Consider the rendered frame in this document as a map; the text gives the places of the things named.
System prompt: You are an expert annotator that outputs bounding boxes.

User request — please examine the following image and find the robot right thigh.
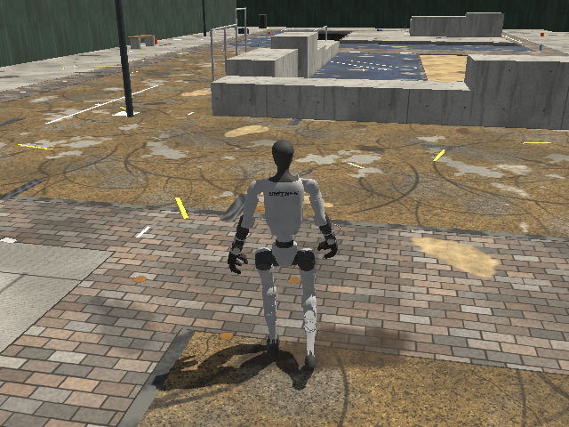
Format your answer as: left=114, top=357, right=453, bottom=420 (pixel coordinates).
left=297, top=248, right=316, bottom=310

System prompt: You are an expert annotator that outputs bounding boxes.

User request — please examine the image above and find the right robot forearm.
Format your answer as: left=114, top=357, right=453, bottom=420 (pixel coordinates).
left=319, top=213, right=336, bottom=245

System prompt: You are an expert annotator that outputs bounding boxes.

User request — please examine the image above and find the robot right upper arm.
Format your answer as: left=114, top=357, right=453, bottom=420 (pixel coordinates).
left=302, top=178, right=327, bottom=227

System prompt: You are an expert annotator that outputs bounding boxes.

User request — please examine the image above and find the robot right hand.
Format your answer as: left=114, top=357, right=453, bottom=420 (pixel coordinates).
left=317, top=241, right=338, bottom=259

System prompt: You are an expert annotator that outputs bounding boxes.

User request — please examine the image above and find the robot left hand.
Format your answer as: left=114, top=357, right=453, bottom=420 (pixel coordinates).
left=228, top=252, right=248, bottom=274

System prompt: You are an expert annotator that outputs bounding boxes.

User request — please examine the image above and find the robot left upper arm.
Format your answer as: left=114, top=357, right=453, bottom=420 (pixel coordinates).
left=241, top=179, right=265, bottom=229

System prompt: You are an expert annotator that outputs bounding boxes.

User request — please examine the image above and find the robot left foot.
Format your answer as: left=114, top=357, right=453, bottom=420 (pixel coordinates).
left=268, top=334, right=280, bottom=356

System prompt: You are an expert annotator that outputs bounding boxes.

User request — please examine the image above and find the left robot forearm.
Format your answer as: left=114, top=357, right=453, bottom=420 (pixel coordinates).
left=230, top=215, right=249, bottom=255

